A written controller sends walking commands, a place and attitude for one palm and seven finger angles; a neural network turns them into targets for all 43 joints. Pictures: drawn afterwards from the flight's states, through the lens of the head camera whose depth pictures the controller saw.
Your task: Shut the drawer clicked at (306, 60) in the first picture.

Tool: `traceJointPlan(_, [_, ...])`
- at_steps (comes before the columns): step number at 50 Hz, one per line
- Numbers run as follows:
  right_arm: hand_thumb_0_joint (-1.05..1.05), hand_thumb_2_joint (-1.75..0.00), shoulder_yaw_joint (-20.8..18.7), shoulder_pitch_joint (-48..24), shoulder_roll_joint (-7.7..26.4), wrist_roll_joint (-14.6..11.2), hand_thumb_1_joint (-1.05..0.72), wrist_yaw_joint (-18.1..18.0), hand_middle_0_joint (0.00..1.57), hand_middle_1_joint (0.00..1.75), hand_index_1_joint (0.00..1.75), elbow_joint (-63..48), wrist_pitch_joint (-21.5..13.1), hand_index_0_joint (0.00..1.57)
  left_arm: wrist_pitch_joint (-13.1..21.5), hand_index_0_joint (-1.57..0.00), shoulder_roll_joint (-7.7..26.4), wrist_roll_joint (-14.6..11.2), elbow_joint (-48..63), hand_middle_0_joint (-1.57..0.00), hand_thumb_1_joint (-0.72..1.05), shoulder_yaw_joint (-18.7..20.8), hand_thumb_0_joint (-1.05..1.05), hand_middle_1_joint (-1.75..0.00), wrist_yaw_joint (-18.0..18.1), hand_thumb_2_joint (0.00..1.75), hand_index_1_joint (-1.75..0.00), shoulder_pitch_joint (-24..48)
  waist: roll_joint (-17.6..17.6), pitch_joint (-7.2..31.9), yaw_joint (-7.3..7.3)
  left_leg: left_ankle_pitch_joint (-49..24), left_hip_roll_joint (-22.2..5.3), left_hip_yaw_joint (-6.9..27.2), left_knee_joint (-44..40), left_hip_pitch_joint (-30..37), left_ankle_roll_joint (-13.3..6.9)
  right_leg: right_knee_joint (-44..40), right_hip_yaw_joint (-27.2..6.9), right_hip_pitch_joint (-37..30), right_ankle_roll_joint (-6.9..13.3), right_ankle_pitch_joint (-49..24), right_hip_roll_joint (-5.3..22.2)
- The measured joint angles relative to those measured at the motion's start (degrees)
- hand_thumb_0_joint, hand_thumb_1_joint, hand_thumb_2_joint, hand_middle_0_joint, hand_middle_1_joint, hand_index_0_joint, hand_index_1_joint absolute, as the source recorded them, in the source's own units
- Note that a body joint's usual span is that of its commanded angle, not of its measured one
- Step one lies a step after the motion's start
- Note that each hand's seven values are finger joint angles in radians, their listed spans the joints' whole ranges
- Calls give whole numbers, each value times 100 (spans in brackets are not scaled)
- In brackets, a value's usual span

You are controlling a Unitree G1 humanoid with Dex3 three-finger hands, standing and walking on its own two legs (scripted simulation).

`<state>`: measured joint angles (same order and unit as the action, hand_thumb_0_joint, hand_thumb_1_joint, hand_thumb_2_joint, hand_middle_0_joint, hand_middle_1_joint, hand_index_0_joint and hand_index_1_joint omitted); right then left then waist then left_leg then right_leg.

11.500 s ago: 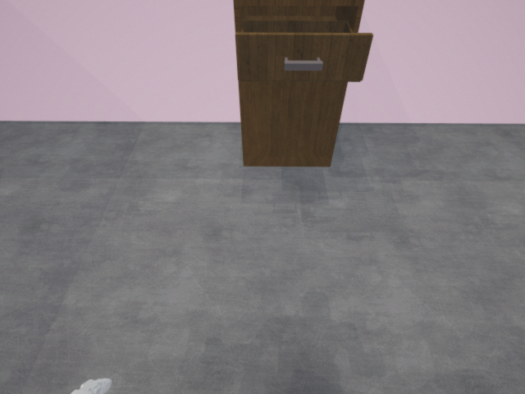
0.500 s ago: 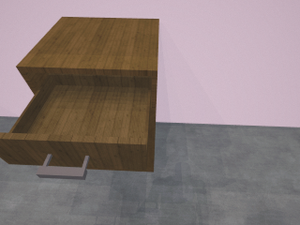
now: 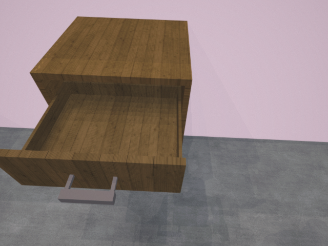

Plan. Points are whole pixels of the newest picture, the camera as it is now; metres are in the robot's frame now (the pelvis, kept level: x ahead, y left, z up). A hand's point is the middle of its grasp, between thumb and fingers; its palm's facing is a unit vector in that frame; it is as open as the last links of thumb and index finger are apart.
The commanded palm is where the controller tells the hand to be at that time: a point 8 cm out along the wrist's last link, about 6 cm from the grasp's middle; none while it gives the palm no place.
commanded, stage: look again from close up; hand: left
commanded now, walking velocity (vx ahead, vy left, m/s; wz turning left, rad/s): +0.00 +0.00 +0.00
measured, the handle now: (90, 188) +0.25 +0.21 -0.01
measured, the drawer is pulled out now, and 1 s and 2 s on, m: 0.28 0.28 0.28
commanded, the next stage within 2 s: shuffle to correct the standing spot in 0.04 s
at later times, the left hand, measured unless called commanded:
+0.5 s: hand out of the picture -0.03 +0.19 -0.16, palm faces -0.03 -0.96 -0.27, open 7.3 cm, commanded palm none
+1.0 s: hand out of the picture +0.01 +0.16 -0.17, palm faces -0.02 -0.97 -0.22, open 7.3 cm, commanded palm none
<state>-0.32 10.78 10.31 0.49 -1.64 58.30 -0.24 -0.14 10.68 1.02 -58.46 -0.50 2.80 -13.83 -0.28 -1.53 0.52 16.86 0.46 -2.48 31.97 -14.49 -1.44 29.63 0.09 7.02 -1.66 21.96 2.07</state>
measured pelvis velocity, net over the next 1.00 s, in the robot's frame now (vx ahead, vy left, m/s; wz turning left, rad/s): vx -0.01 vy -0.01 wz -0.01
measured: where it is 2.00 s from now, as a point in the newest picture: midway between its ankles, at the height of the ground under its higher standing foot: outside the picture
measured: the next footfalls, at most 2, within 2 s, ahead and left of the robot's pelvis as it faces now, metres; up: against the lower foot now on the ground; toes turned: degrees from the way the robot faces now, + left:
none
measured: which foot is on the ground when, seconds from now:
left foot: down 0.00-1.00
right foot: down 0.00-1.00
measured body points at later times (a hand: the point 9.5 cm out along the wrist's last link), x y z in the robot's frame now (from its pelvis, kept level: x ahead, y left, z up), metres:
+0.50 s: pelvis -0.04 -0.01 +0.00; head -0.01 -0.02 +0.45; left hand -0.02 +0.24 -0.14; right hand +0.00 -0.25 -0.16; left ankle +0.00 +0.10 -0.73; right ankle -0.07 -0.14 -0.73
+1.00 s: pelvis -0.01 -0.01 +0.01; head +0.02 -0.02 +0.45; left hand +0.01 +0.21 -0.15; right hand -0.01 -0.23 -0.16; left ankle +0.00 +0.10 -0.73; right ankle -0.07 -0.14 -0.73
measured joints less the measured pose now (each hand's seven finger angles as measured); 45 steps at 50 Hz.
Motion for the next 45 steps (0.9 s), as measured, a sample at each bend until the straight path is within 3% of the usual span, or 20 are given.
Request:
traceJointPlan(11, [1,-90,18,81,-7,-18,-91,69,20,30,30,108,29,20,-61,-20,100,16,-49,-20,91,-16,0,-30,-53,90,-30,-86,-11,-75,-2,-308,129,-84,-434,78,-86,-224,-69,38,-94,-219,131])
traceJointPlan(20, [1,-90,-74,51,61,-40,-91,54,20,30,30,96,118,20,-145,-20,152,15,36,-20,91,31,0,-30,-45,90,-30,-71,53,-332,-17,-549,59,-95,-474,-133,-20,39,-93,399,-23,-299,62])
traceJointPlan(32, [1,-90,-36,492,159,43,-91,131,19,30,30,342,178,20,-101,-21,-20,25,-228,-20,91,-64,0,-30,-116,90,-30,-386,148,51,-80,-369,-136,19,-242,-191,128,-9,-24,327,155,-279,-156])
traceJointPlan(45, [1,-90,96,603,-129,-42,-91,28,19,30,30,603,-14,20,22,-21,-167,-28,-285,-20,92,-82,0,-30,-16,89,-30,-152,4,-150,-75,-312,-26,-38,-435,58,92,-104,-70,131,95,-162,-42])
